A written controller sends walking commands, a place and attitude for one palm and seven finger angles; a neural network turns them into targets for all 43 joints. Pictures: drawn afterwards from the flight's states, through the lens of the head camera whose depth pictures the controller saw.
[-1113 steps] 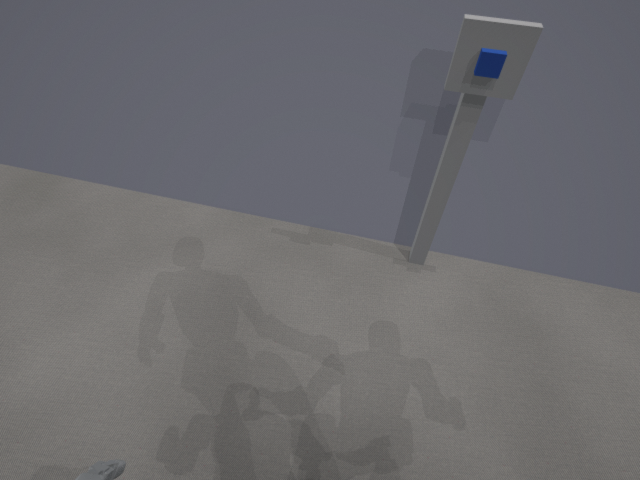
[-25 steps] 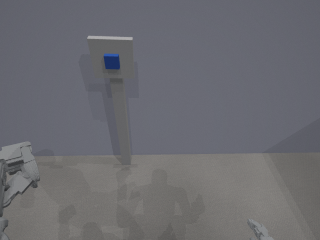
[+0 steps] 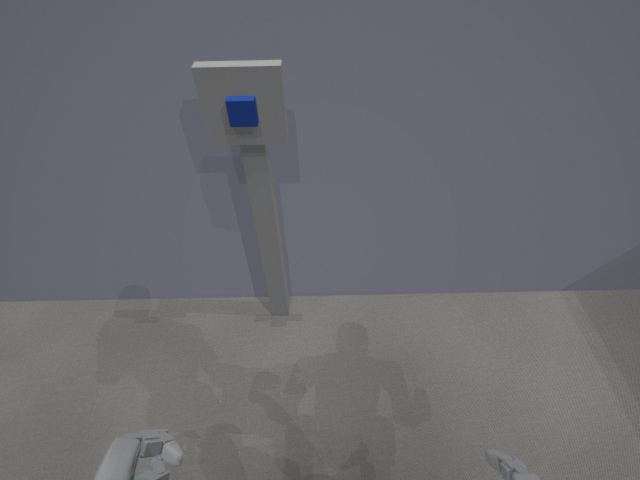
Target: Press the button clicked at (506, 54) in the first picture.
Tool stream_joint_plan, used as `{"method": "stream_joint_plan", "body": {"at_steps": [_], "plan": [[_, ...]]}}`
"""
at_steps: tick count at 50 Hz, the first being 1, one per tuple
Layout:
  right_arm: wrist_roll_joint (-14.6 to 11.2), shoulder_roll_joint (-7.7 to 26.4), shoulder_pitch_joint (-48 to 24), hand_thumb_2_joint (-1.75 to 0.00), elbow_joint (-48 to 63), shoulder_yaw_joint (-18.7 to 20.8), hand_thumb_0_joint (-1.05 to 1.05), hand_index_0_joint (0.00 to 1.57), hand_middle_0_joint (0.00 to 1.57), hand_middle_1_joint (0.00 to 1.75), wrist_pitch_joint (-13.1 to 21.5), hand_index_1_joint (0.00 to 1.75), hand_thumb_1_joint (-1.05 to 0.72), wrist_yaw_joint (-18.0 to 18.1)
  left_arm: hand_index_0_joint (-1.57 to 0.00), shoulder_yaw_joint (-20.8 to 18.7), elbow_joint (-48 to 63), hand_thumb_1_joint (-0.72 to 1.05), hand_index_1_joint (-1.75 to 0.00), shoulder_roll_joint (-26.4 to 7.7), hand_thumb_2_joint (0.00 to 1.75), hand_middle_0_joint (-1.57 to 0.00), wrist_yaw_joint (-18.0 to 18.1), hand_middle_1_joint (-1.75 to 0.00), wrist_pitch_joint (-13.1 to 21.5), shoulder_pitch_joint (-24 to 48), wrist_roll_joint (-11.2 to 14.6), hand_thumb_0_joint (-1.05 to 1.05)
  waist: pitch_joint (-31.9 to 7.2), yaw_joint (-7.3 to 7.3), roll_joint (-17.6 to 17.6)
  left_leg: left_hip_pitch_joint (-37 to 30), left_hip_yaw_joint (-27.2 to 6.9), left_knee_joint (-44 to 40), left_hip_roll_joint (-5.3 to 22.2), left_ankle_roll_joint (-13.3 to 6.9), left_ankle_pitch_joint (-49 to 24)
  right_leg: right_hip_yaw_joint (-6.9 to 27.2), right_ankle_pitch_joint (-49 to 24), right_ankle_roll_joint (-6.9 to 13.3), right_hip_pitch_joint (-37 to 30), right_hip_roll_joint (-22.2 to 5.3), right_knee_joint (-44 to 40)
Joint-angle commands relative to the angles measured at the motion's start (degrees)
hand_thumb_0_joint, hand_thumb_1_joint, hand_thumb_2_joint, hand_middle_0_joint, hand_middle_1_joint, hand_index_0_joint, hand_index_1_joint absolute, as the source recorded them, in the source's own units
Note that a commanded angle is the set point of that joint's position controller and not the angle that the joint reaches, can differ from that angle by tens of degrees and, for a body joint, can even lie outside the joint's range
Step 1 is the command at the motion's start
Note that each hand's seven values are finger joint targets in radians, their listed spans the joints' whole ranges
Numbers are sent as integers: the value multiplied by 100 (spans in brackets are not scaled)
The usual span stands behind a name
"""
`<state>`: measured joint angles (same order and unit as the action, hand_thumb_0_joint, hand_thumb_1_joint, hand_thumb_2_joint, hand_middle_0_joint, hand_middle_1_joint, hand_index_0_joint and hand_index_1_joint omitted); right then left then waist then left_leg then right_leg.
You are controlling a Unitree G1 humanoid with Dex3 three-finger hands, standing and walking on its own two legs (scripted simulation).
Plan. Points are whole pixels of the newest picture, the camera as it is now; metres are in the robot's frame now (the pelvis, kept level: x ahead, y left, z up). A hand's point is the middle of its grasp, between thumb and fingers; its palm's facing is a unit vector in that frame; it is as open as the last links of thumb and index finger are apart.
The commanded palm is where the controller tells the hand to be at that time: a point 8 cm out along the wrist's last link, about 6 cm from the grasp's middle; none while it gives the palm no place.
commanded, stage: let the arm hang, fingers relaxed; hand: left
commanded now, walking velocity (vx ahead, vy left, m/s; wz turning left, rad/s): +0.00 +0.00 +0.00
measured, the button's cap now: (242, 110) +0.79 +0.20 +0.08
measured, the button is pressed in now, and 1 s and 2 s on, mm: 0 0 0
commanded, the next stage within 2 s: stand and wait in 0.90 s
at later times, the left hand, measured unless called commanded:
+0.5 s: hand out of the picture -0.01 +0.22 -0.15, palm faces +0.01 -0.96 -0.27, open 6.6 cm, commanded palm none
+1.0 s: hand out of the picture +0.09 +0.21 -0.14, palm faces -0.01 -0.96 -0.28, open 7.4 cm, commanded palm none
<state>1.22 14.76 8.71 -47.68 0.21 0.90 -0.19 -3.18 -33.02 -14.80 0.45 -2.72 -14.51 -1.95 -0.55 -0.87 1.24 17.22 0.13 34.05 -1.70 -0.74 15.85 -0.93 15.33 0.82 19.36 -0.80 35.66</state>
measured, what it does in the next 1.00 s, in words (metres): stands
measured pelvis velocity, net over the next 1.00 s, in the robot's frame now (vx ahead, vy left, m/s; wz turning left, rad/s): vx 0.02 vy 0.00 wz -0.01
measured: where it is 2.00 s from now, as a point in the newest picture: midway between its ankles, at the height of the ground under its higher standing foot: outside the picture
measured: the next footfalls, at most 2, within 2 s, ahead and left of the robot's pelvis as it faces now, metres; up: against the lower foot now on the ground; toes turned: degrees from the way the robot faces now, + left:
none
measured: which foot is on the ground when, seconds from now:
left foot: down 0.00-1.00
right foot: down 0.00-1.00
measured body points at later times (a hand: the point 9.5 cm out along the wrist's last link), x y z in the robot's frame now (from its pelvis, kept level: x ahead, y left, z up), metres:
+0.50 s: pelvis +0.00 +0.00 +0.01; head +0.02 -0.01 +0.46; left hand -0.01 +0.27 -0.13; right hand -0.03 -0.23 -0.15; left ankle +0.03 +0.11 -0.73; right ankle +0.04 -0.11 -0.73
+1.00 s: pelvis +0.02 +0.00 +0.02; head +0.04 -0.01 +0.47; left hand +0.09 +0.26 -0.12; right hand +0.06 -0.26 -0.14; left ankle +0.03 +0.11 -0.73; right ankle +0.04 -0.11 -0.73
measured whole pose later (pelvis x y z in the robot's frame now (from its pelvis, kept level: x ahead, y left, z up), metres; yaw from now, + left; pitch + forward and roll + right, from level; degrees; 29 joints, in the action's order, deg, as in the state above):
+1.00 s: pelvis +0.02 +0.00 +0.02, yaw -1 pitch -2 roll +0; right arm 1.0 14.1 10.0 -63.6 1.1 -0.2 1.0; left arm -1.0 -64.6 -14.2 0.4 0.6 -7.1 -0.6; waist 3.3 -0.4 1.2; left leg 8.3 0.4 21.0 -0.4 -0.4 11.1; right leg -0.6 9.6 1.0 10.1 0.6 21.2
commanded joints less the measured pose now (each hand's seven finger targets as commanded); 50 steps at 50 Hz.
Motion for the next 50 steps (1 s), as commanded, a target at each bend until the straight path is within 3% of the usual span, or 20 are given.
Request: {"method": "stream_joint_plan", "body": {"at_steps": [1, 3, 6, 10, 12, 20, 27, 36, 50], "plan": [[41, 529, 235, -90, 20, 143, 0, 20, 20, 30, -77, 30, -90, 25, -90, -7, -676, 90, -106, -848, 90, -90, 16, -106, 278, 217, 51, 0, 217, -43, -15, -236, -472, -774, 412, -126, -276, 930, 423, 357, 73, -579, -1492], [33, 500, 278, -90, -195, 112, 0, 20, 20, 30, -84, 30, -90, 41, -82, 55, -1232, 90, -98, -769, 90, -82, 25, -98, 289, 121, 75, 0, 99, 31, 317, -114, -626, -1130, 570, -148, -164, 789, 358, 255, -342, -418, -1489], [26, 448, 400, -90, -493, 101, 0, 20, 20, 30, -90, 30, -90, 91, -71, 74, -1912, 90, -86, -686, 90, -71, 35, -86, 315, -78, 113, 0, 27, 95, 806, -60, -623, -1387, 624, -131, 110, 711, 139, 260, -689, -374, -1550], [-6, 416, 729, -90, -843, 132, 0, 20, 20, 30, -100, 30, -90, 125, -57, 82, -2444, 90, -70, -661, 90, -57, 34, -70, 335, -117, 121, 0, 36, 71, 232, -258, -576, -1432, 636, -144, 50, 626, 134, 284, -726, -425, -1744], [-20, 426, 845, -90, -1002, 153, 0, 20, 20, 30, -128, 30, -90, 138, -49, 97, -2627, 90, -62, -658, 90, -49, 49, -62, 333, -111, 129, 0, 258, 57, 10, -287, -574, -1460, 650, -157, 107, 608, 322, 292, -564, -407, -1841], [-5, 373, 1159, -90, -1367, 186, 0, 20, 20, 30, -145, 30, -90, 152, -20, 67, -2999, 90, -30, -683, 90, -20, 86, -30, 303, -128, 123, 0, 490, 67, -229, -220, -541, -1551, 614, -193, 326, 580, 766, 296, -462, -437, -1906], [-3, 385, 1046, -90, -1415, 202, 0, 20, 20, 30, -98, 30, -90, 161, -20, 38, -3014, 90, -30, -669, 90, -20, 102, -30, 324, -11, 120, 0, 500, 97, 4, -173, -623, -1669, 678, -193, 155, 541, 371, 286, -593, -397, -1730], [-1, 469, 706, -90, -1404, 200, 0, 20, 20, 30, -32, 30, -90, 159, -20, 21, -2942, 90, -30, -721, 90, -20, 99, -30, 386, 373, 121, 0, 362, 85, 80, -439, -579, -1683, 721, -132, -633, 532, -398, 243, -856, -470, -1702], [-15, 833, 221, -90, -1384, 234, 0, 20, 20, 30, -28, 30, -90, 143, -20, -1, -2903, 90, -30, -1025, 90, -20, 78, -30, 442, 768, 126, 0, 175, 38, -103, -848, -508, -1718, 752, -77, -932, 622, -768, 224, -1013, -533, -1915]]}}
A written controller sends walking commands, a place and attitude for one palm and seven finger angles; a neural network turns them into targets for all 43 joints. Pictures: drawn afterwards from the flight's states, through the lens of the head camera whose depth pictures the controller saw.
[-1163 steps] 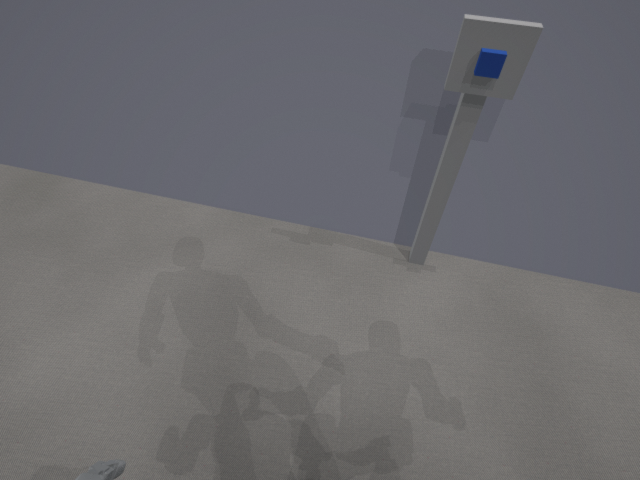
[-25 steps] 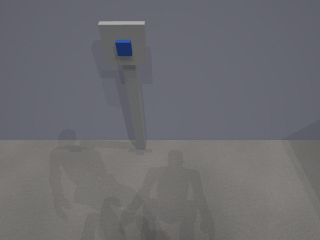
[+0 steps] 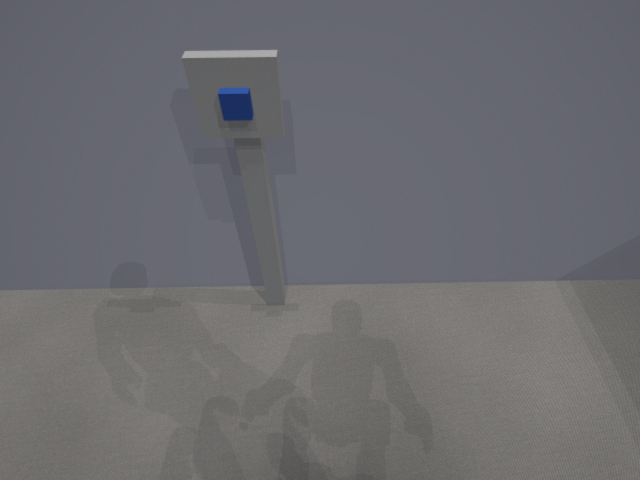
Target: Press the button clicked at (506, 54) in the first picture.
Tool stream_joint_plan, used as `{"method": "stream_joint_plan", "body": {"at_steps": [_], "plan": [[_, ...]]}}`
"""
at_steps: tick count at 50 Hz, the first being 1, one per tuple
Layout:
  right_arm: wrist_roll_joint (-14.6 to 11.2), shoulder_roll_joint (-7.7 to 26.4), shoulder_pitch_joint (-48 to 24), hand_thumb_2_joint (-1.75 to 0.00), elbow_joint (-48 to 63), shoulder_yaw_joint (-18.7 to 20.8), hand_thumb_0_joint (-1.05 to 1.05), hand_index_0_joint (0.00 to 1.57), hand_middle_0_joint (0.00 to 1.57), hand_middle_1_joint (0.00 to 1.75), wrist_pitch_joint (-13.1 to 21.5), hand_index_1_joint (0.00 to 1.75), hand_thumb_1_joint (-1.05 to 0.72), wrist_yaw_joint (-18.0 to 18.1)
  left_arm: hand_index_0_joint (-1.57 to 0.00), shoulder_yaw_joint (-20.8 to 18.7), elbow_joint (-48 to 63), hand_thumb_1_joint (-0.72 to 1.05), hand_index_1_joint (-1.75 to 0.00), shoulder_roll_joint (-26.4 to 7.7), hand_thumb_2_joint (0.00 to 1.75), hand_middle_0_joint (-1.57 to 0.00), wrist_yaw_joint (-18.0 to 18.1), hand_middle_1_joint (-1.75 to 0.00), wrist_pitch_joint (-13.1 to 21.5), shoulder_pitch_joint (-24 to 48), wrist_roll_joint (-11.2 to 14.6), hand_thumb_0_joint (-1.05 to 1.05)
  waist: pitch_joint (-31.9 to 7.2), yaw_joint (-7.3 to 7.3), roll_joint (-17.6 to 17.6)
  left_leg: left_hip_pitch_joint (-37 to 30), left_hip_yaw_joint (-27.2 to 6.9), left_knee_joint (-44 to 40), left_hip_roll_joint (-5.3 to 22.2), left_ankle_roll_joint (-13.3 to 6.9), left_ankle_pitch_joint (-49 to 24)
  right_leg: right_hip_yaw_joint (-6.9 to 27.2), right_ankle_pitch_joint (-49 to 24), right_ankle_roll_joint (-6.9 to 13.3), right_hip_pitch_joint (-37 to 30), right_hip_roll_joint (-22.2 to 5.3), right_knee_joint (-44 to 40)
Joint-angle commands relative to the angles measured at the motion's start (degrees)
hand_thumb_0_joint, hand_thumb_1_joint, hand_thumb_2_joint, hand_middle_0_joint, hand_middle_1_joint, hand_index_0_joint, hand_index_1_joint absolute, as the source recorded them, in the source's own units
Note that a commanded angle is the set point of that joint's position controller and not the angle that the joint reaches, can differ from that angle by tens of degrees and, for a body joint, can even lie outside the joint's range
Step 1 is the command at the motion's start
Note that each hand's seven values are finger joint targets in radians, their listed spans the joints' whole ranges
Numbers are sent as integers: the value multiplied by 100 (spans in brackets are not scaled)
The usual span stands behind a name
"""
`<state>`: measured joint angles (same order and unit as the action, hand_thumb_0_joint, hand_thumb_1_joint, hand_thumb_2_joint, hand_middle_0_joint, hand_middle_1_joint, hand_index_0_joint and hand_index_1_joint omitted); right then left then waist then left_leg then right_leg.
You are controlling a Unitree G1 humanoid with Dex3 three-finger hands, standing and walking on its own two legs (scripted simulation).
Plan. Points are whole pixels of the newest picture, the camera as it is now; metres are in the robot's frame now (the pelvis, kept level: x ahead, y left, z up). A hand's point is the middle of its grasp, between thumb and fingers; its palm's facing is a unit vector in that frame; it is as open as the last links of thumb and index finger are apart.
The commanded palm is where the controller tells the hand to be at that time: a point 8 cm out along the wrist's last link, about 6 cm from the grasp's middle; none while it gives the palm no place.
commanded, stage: stand and wait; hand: left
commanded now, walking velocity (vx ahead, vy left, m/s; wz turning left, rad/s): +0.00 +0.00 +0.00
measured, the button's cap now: (236, 103) +0.77 +0.21 +0.07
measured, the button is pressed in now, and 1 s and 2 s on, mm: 0 0 0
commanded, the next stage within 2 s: none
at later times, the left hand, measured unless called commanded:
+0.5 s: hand out of the picture +0.10 +0.23 -0.16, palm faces -0.01 -0.95 -0.32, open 7.4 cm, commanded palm none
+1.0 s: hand out of the picture +0.12 +0.23 -0.15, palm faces -0.03 -0.94 -0.33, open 7.4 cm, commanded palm none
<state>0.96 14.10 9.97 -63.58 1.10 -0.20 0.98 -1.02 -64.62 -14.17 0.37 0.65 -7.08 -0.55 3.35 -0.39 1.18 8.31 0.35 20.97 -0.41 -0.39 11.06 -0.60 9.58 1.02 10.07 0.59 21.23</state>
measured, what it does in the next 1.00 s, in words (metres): stands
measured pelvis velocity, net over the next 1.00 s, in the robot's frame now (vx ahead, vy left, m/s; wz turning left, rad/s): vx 0.03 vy -0.01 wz -0.01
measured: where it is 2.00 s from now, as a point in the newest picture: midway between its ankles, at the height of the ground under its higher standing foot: outside the picture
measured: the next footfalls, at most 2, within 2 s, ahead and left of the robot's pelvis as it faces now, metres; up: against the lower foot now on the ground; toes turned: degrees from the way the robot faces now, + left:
none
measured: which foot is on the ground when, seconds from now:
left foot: down 0.00-1.00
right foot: down 0.00-1.00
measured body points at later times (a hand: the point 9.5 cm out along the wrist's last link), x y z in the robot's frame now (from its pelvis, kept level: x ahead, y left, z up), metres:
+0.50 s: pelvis +0.02 -0.01 +0.00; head +0.05 -0.01 +0.45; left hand +0.10 +0.28 -0.13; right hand +0.08 -0.29 -0.14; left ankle +0.00 +0.11 -0.75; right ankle +0.02 -0.11 -0.75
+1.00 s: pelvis +0.03 -0.01 +0.00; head +0.06 -0.02 +0.45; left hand +0.12 +0.28 -0.13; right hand +0.09 -0.30 -0.14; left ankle +0.00 +0.11 -0.75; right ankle +0.02 -0.11 -0.75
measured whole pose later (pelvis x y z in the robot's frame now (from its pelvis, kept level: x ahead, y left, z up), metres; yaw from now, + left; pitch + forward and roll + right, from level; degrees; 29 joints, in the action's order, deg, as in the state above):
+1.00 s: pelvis +0.03 -0.01 +0.00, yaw -1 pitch -1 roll +0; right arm 0.7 18.3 6.7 -64.2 0.7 -0.2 0.8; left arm -0.8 -64.9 -18.1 0.2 1.0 -4.6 -0.3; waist 3.9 -0.5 1.1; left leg 4.0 0.6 16.6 0.7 0.5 11.7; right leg -0.3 10.2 1.7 6.1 1.7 17.2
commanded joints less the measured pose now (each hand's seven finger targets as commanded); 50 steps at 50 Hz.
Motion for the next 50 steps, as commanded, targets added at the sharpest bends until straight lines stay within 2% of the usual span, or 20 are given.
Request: {"method": "stream_joint_plan", "body": {"at_steps": [1, 2, 4, 7, 10, 15, 22, 26, 43, 47, 50], "plan": [[10, 939, 69, -90, 212, 149, 0, 20, 20, 30, 81, 30, -90, 27, -20, -214, 254, 90, -30, -1106, 90, -20, 85, -30, 110, 37, -12, 0, -292, -18, -66, -16, -524, -409, 639, -111, -465, 600, -216, 209, -116, -672, -480], [-1, 961, 37, -90, 222, 148, 0, 20, 20, 30, 73, 30, -90, 25, -20, -216, 258, 90, -30, -1144, 90, -20, 88, -30, 113, 39, -15, 0, -228, -9, -51, -21, -513, -388, 629, -110, -488, 599, -243, 206, -82, -669, -502], [3, 1003, 21, -90, 207, 143, 0, 20, 20, 30, 80, 30, -90, 22, -20, -216, 233, 90, -30, -1194, 90, -20, 87, -30, 124, 68, -10, 0, -386, -25, -124, -114, -500, -400, 648, -103, -581, 589, -419, 203, -200, -699, -493], [-10, 1094, -57, -90, 214, 153, 0, 20, 20, 30, 71, 30, -90, 26, -20, -215, 229, 90, -30, -1270, 90, -20, 91, -30, 136, 102, -3, 0, -409, -23, -172, -184, -486, -377, 656, -96, -665, 588, -608, 203, -236, -702, -507], [-6, 1153, -109, -90, 199, 151, 0, 20, 20, 30, 73, 30, -90, 22, -20, -204, 214, 90, -30, -1323, 90, -20, 90, -30, 137, 138, 3, 0, -434, -27, -56, -229, -485, -405, 664, -86, -713, 615, -723, 207, -292, -725, -523], [-6, 1242, -219, -90, 202, 144, 0, 20, 20, 30, 69, 30, -90, 20, -20, -200, 196, 90, -30, -1388, 90, -20, 83, -30, 128, 212, 3, 0, -339, -20, -34, -223, -489, -475, 692, -79, -659, 618, -644, 205, -276, -718, -571], [-16, 1351, -300, -90, 227, 141, 0, 20, 20, 30, 88, 30, -90, 20, -20, -212, 232, 90, -30, -1465, 90, -20, 82, -30, 139, 292, 1, 0, -424, -10, -11, -294, -484, -500, 721, -71, -863, 601, -894, 201, -392, -717, -544], [-10, 1377, -311, -90, 225, 134, 0, 20, 20, 30, 106, 30, -90, 22, -20, -208, 234, 90, -30, -1489, 90, -20, 81, -30, 145, 347, 4, 0, -559, -15, -41, -368, -498, -515, 737, -62, -1035, 575, -1093, 192, -518, -741, -505], [-17, 1451, -385, -90, 240, 143, 0, 20, 20, 30, 113, 30, -90, 27, -20, -218, 304, 90, -30, -1558, 90, -20, 85, -30, 155, 410, 2, 0, -495, -25, -111, -491, -456, -548, 757, -49, -1153, 609, -1308, 187, -519, -739, -543], [-30, 1472, -356, -90, 253, 151, 0, 20, 20, 30, 120, 30, -90, 35, -20, -228, 325, 90, -30, -1582, 90, -20, 94, -30, 173, 379, 3, 0, -649, -26, -148, -590, -430, -505, 763, -46, -1335, 610, -1579, 195, -620, -732, -504], [-19, 1489, -367, -90, 249, 146, 0, 20, 20, 30, 116, 30, -90, 39, -20, -217, 320, 90, -30, -1580, 90, -20, 90, -30, 159, 412, 12, 0, -541, -30, -36, -541, -433, -544, 772, -32, -1316, 608, -1537, 204, -596, -739, -495]]}}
